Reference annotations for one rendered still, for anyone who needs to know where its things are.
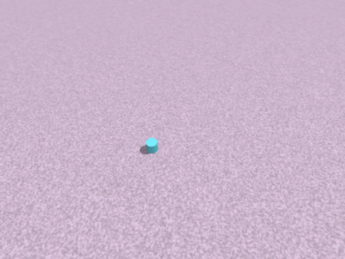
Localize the tin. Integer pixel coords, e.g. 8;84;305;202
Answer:
146;138;158;153

